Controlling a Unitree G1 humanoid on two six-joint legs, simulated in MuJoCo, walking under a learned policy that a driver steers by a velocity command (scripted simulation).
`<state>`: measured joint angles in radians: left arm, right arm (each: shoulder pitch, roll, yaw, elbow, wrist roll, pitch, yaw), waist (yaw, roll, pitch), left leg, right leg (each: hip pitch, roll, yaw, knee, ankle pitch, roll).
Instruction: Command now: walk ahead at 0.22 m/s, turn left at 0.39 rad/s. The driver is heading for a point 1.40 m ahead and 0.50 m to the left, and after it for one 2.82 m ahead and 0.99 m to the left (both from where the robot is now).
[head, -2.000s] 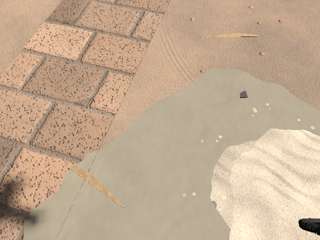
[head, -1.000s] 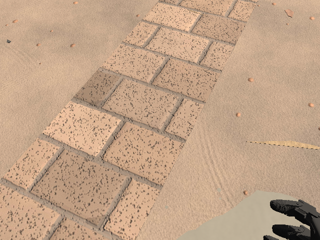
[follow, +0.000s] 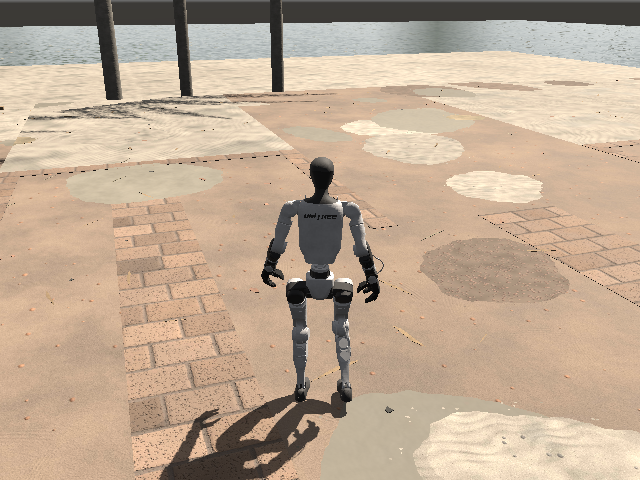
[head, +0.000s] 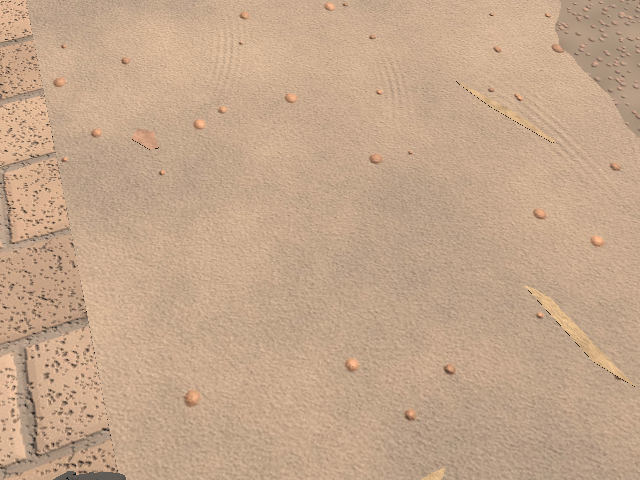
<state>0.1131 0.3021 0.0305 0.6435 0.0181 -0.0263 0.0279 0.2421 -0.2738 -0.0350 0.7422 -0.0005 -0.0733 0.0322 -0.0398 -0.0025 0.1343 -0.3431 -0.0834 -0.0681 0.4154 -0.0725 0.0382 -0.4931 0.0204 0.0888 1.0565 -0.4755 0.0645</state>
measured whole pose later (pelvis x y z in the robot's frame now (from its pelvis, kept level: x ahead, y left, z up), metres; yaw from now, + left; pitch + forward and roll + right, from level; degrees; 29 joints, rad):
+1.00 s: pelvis +0.10 +0.04 +0.00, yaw +42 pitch +1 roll +0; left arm 0.20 0.31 0.06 0.74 -0.01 0.03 0.00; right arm 0.09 -0.25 -0.02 0.65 -0.03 0.03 -0.01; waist 0.03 -0.04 0.04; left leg -0.23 -0.05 -0.02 0.47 -0.25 0.05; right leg -0.44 -0.06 0.00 0.80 -0.30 0.08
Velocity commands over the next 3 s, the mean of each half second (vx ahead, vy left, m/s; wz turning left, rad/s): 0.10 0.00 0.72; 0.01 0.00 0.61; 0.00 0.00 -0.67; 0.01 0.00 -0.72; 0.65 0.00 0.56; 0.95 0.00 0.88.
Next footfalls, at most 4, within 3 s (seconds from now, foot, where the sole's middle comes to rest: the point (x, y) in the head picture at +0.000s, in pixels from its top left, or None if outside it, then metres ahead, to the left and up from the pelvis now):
0.22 right None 0.20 -0.11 -0.77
0.68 left None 0.06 0.13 -0.77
1.18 right None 0.21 -0.04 -0.77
1.64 left None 0.20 0.18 -0.77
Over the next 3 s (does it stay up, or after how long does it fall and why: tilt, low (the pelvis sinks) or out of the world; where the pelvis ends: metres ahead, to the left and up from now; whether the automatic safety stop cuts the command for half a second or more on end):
stays up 0.77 0.25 -0.03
